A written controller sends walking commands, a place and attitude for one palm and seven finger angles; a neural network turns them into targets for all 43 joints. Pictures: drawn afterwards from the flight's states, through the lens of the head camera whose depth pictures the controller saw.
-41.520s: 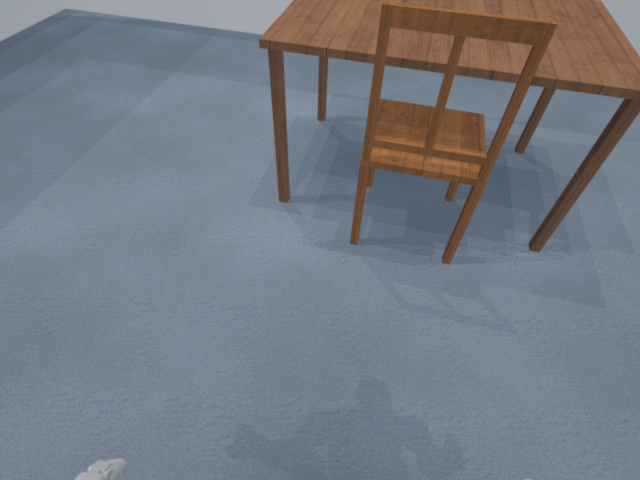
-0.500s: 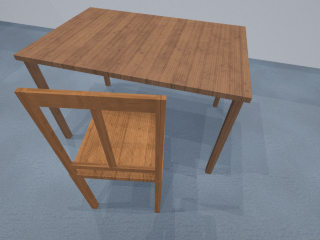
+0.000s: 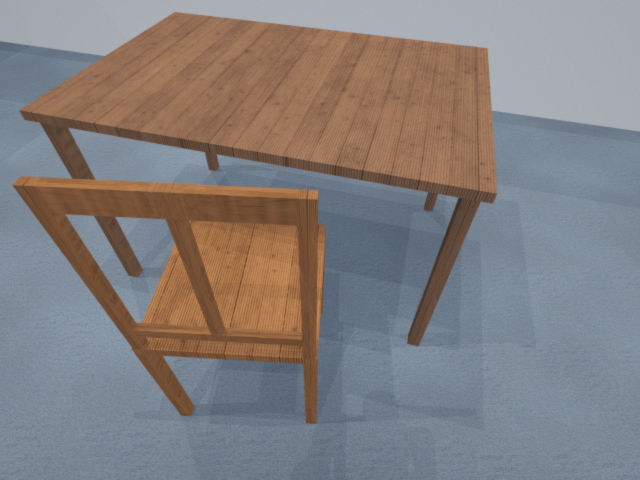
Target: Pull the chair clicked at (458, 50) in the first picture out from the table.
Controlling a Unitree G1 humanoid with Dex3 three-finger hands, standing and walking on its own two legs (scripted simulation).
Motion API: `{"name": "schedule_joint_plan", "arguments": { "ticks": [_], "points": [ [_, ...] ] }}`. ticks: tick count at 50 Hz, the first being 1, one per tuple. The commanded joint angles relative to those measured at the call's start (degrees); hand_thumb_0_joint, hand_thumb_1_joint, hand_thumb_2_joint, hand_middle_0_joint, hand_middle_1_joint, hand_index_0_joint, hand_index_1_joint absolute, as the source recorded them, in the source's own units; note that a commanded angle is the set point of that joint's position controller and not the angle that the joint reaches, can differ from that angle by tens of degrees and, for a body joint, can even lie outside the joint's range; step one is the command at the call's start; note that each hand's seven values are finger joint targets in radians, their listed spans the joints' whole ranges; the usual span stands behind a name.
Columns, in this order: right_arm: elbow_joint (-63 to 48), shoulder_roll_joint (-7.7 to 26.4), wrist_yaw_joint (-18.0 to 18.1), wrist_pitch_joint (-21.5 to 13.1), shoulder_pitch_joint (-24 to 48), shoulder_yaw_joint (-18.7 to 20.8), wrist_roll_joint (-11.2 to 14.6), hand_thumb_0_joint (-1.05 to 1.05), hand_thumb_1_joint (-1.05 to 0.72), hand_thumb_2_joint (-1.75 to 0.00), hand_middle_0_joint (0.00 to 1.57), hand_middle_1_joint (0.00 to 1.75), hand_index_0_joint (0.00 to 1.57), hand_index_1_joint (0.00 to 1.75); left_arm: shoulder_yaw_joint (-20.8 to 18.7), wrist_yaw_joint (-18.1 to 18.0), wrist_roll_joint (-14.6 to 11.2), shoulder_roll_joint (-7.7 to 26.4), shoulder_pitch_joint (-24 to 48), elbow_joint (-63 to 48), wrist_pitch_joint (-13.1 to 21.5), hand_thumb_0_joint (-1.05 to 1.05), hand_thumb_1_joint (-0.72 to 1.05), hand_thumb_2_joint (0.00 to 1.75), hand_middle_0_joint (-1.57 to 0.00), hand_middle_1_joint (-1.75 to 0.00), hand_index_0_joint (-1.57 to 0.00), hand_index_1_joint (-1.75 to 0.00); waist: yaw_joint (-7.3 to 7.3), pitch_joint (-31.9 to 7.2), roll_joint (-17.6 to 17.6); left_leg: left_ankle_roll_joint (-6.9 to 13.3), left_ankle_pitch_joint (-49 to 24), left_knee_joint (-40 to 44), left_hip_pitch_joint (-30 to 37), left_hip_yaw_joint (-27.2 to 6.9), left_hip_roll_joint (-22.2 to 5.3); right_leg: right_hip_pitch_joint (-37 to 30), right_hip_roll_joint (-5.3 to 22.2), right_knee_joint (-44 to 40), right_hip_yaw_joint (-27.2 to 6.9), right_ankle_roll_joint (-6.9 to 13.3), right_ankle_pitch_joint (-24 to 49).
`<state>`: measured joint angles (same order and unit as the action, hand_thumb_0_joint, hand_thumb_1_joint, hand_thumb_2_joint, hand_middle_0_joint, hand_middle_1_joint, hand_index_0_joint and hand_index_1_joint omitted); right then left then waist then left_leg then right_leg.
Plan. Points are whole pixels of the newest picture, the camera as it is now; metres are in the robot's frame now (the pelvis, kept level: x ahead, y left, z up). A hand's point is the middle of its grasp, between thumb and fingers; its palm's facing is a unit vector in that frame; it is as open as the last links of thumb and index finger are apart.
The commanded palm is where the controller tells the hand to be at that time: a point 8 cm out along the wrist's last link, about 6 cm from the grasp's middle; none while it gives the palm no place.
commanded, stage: look again from close up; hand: left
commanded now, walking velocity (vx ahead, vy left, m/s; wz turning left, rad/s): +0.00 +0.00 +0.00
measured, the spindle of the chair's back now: (200, 283) +0.44 +0.24 -0.08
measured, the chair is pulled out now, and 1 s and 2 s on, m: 0.22 0.22 0.22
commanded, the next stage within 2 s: none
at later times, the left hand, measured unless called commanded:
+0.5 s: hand out of the picture -0.04 +0.13 -0.17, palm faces +0.05 -0.99 -0.16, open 7.3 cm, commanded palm none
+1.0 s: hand out of the picture -0.04 +0.11 -0.17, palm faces +0.06 -0.98 -0.17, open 7.3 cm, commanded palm none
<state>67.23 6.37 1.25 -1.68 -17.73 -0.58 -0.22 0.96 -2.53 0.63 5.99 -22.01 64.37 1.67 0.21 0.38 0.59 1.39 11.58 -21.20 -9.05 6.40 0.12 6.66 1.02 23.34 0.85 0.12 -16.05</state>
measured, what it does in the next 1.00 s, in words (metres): stands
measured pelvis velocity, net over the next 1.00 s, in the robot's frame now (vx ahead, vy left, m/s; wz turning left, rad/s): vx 0.01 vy -0.03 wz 0.01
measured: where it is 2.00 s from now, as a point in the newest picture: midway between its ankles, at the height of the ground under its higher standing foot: outside the picture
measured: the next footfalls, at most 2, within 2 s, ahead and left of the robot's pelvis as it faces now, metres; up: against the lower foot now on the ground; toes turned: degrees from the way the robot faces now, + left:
none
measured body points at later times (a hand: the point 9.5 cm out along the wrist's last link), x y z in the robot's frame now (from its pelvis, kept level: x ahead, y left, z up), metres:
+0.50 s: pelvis +0.01 -0.02 +0.00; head +0.01 -0.02 +0.45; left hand -0.04 +0.18 -0.16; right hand -0.01 -0.22 -0.17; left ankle +0.00 +0.10 -0.74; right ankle -0.04 -0.11 -0.74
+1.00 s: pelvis +0.01 -0.03 +0.00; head +0.01 -0.04 +0.45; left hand -0.04 +0.17 -0.16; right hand -0.01 -0.23 -0.17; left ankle +0.00 +0.10 -0.74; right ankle -0.04 -0.11 -0.74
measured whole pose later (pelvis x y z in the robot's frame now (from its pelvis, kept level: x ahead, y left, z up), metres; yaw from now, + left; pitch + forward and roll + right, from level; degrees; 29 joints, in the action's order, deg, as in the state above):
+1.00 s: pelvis +0.01 -0.03 +0.00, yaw +0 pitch -1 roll +1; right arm 67.5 6.5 1.7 -1.1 -17.6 -0.8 -0.3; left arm 1.0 -2.6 0.5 5.7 -23.0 64.4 2.1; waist -0.1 0.0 0.0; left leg -1.5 12.0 -21.5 -8.6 5.0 -2.3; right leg 5.8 -1.5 23.3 2.1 2.9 -16.9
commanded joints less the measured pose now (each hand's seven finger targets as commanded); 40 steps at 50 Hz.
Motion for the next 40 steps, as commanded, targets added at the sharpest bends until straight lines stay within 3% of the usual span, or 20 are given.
{"name": "schedule_joint_plan", "arguments": {
  "ticks": [1, 15, 19, 33, 40],
  "points": [
    [-0.8, 4.4, 0.4, -0.4, -3.9, 0.8, 0.0, 0.0, -0.9, -0.9, 0.2, 0.3, 0.2, 0.3, -0.5, -0.5, 0.2, 4.8, -6.4, -0.8, 0.7, 0.0, 0.9, 0.9, -0.2, -0.3, -0.2, -0.3, -0.2, 5.3, -0.1, 0.4, -6.6, 3.2, 2.3, -7.0, -6.1, 7.5, 4.6, -4.7, -4.9, 1.6, 9.1],
    [-0.5, 4.3, 0.6, -0.4, -3.6, 0.6, 0.0, 0.0, -0.9, -0.9, 0.2, 0.3, 0.2, 0.3, -0.5, -0.5, 0.2, 5.2, -6.7, -0.9, 1.0, 0.0, 0.9, 0.9, -0.2, -0.3, -0.2, -0.3, -0.31, 4.5, 0.4, 0.1, -8.9, 2.3, 2.5, -6.6, -6.3, 6.1, 4.7, -4.6, -5.2, 1.7, 13.4],
    [-0.5, 4.0, 0.6, -0.2, -3.4, 0.5, 0.1, 0.0, -0.9, -0.9, 0.2, 0.3, 0.2, 0.3, -0.5, -0.5, 0.1, 5.2, -6.8, -1.0, 0.9, 0.0, 0.9, 0.9, -0.2, -0.3, -0.2, -0.3, -0.41, 5.8, 0.2, 0.1, -7.4, 2.6, 2.1, -6.6, -6.2, 6.8, 4.5, -5.3, -5.0, 1.8, 11.9],
    [-0.5, 4.2, 0.6, 0.0, -3.7, 0.5, -0.1, 0.0, -0.9, -0.9, 0.2, 0.3, 0.2, 0.3, -0.5, -0.5, 0.1, 5.1, -7.0, -0.8, 1.0, 0.0, 0.9, 0.9, -0.2, -0.3, -0.2, -0.3, -0.26, 4.9, 0.3, -0.3, -7.3, 2.1, 2.6, -6.5, -6.2, 7.0, 4.5, -5.1, -5.5, 2.0, 11.7],
    [-0.6, 4.1, 0.8, 0.0, -3.8, 0.5, 0.0, 0.0, -0.9, -0.9, 0.2, 0.3, 0.2, 0.3, -0.5, -0.6, 0.1, 5.1, -7.5, -0.7, 1.1, 0.0, 0.9, 0.9, -0.2, -0.3, -0.2, -0.3, -0.36, 4.5, 0.6, -0.3, -9.0, 1.5, 2.7, -6.3, -6.3, 5.9, 4.7, -4.7, -5.3, 1.8, 16.2]
  ]
}}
